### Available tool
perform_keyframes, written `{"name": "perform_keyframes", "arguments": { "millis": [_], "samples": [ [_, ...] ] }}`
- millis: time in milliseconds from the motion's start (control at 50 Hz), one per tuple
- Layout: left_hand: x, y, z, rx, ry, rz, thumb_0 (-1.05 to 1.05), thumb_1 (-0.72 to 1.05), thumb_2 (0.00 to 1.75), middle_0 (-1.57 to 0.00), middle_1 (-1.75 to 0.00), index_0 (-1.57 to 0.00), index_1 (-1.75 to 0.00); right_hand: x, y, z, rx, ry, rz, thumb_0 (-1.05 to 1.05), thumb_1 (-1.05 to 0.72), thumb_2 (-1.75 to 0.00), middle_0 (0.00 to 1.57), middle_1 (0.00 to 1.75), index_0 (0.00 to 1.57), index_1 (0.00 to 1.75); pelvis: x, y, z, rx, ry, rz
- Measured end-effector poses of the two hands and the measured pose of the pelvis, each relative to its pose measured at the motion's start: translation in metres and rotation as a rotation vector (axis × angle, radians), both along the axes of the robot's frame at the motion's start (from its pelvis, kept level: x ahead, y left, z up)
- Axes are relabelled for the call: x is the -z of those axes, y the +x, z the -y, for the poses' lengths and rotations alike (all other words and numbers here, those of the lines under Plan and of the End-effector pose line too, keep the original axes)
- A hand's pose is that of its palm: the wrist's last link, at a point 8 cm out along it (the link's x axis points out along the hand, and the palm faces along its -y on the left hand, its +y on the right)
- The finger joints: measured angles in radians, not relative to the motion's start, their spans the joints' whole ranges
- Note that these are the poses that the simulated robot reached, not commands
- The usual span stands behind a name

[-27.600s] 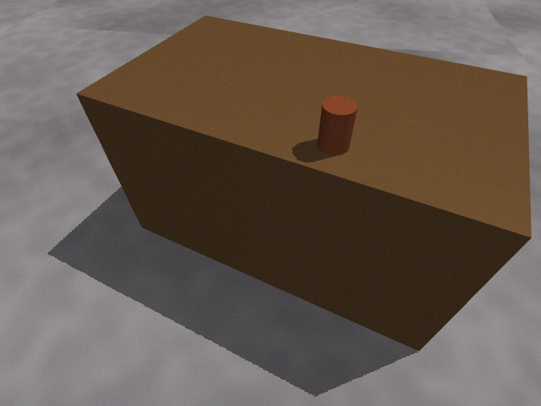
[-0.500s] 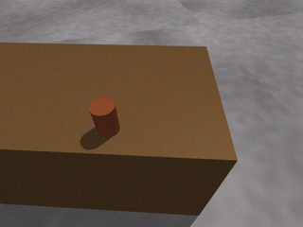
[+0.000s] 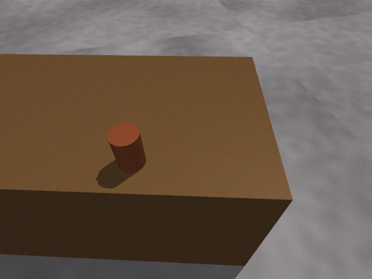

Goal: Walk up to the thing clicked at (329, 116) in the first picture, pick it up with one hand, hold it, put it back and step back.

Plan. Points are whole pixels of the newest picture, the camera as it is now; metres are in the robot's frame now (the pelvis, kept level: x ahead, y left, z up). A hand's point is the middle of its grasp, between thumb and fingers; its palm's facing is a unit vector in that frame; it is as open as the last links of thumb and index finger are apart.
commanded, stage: stand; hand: left
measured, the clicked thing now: (128, 148) +0.46 +0.20 -0.02
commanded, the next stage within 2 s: step back in 1.16 s
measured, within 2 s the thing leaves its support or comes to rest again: neither
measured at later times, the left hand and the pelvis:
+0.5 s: hand out of the picture +0.07 +0.25 -0.16, palm faces -0.01 -0.94 -0.34, open 7.4 cm; pelvis +0.00 +0.00 +0.00, yaw +0 degrees
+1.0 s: hand out of the picture +0.07 +0.25 -0.16, palm faces -0.02 -0.94 -0.34, open 7.4 cm; pelvis +0.00 +0.00 +0.00, yaw +0 degrees
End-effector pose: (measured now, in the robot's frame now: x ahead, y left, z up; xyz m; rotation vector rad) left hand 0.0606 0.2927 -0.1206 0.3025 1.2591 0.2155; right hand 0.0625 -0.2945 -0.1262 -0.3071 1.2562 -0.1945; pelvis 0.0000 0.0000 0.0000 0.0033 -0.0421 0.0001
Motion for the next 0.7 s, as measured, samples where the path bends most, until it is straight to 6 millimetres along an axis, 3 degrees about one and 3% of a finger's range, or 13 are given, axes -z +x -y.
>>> {"name": "perform_keyframes", "arguments": {
  "millis": [700],
  "samples": [
    [-0.0006,-0.0004,0.0036,0.016,-0.002,0.008,0.01,0.9,0.89,-0.21,-0.3,-0.2,-0.3,-0.0019,-0.0074,0.0059,0.005,0.0,-0.011,0.01,-0.91,-0.9,0.2,0.3,0.21,0.3,-0.0006,-0.0016,0.0042,0.0,-0.002,-0.003]
  ]
}}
